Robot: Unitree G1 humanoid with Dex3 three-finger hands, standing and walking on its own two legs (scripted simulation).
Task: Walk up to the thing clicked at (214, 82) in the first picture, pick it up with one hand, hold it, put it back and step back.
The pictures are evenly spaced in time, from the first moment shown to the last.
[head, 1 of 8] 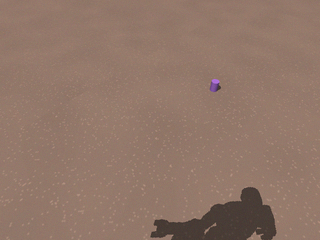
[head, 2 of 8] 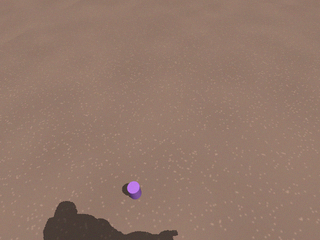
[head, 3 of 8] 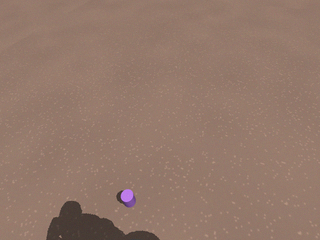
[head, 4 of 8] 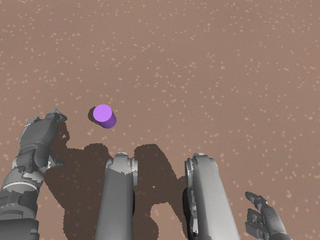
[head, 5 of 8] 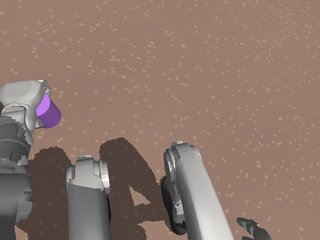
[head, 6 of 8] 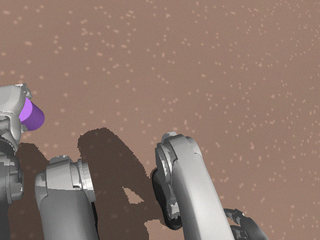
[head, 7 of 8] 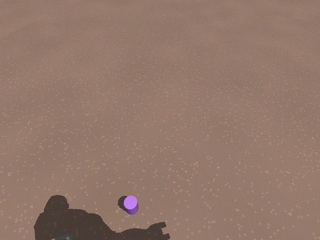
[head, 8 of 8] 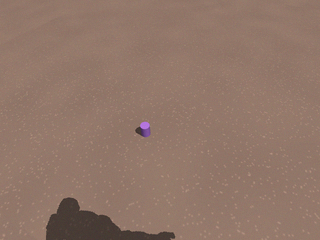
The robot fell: no
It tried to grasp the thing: yes
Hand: left
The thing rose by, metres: 0.62
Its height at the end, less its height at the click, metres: +0.00
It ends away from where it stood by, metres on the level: 0.03
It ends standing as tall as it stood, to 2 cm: yes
